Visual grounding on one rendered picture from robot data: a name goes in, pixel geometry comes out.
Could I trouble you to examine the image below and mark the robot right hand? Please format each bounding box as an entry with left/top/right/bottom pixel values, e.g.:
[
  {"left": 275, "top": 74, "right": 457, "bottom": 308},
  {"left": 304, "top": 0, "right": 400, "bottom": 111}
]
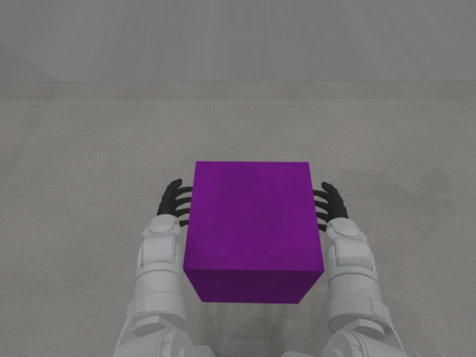
[{"left": 313, "top": 181, "right": 349, "bottom": 233}]

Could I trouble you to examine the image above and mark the left robot forearm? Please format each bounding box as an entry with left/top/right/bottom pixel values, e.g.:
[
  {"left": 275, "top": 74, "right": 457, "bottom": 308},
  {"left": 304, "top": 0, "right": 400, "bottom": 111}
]
[{"left": 112, "top": 214, "right": 187, "bottom": 357}]

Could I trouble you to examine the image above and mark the carton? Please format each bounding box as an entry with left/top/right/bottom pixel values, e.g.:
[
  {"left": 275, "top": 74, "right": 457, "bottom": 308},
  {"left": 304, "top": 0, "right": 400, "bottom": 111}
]
[{"left": 183, "top": 161, "right": 324, "bottom": 304}]

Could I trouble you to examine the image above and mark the robot left upper arm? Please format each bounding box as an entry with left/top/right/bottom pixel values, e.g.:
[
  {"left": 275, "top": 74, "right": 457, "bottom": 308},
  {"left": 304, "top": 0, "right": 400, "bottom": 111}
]
[{"left": 113, "top": 327, "right": 196, "bottom": 357}]

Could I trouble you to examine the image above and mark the robot right upper arm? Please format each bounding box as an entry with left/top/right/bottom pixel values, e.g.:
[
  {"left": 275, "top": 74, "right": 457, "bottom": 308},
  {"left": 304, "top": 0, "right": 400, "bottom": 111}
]
[{"left": 322, "top": 330, "right": 407, "bottom": 357}]

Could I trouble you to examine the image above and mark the robot left hand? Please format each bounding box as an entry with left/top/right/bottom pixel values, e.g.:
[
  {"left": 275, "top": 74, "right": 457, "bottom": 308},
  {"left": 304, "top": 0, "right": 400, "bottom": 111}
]
[{"left": 157, "top": 179, "right": 193, "bottom": 227}]

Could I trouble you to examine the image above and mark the right robot forearm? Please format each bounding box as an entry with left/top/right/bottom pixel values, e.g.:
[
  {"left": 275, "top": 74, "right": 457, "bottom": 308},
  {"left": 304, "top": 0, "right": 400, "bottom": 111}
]
[{"left": 324, "top": 217, "right": 408, "bottom": 357}]

